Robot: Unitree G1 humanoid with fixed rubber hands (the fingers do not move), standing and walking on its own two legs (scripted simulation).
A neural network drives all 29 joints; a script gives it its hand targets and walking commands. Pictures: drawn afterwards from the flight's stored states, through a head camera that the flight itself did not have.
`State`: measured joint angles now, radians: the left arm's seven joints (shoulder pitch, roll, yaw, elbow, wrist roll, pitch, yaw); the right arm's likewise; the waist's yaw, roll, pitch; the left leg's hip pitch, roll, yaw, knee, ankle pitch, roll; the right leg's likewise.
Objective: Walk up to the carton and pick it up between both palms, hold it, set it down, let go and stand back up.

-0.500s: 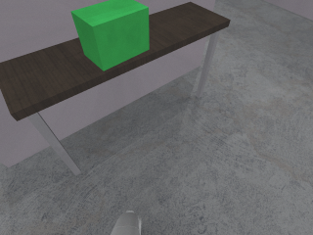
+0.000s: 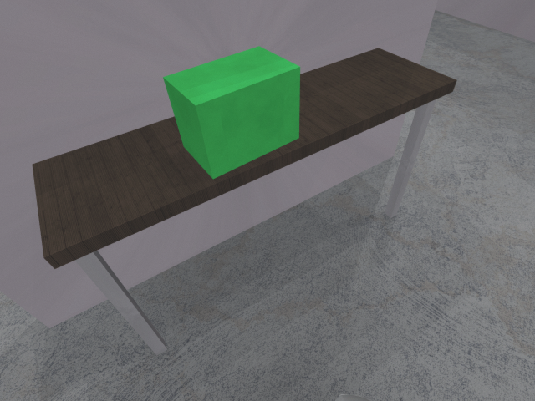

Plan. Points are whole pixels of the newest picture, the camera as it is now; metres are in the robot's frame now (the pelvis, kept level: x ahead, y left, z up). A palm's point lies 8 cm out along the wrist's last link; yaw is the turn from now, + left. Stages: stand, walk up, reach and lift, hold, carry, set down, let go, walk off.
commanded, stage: walk up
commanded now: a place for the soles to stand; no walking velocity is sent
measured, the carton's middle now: (236, 110) +0.76 +0.12 +0.06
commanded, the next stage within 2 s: none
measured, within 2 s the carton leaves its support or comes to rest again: neither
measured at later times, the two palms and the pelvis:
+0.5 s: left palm out of the picture +0.07 +0.30 -0.15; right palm (355, 297) +0.33 -0.13 -0.11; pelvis +0.18 +0.08 -0.01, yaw +15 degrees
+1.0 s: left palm (140, 285) +0.36 +0.30 -0.11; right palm (366, 276) +0.38 -0.16 -0.12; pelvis +0.30 +0.06 +0.01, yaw +12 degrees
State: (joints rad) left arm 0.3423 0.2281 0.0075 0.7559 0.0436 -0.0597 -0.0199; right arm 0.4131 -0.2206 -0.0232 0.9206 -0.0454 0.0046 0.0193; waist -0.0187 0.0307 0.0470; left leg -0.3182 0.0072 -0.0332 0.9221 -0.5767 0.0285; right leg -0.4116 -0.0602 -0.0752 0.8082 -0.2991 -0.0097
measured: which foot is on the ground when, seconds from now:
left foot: up 0.00-0.40, down 0.42-1.00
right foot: down 0.00-0.44, up 0.46-0.82, down 0.84-1.00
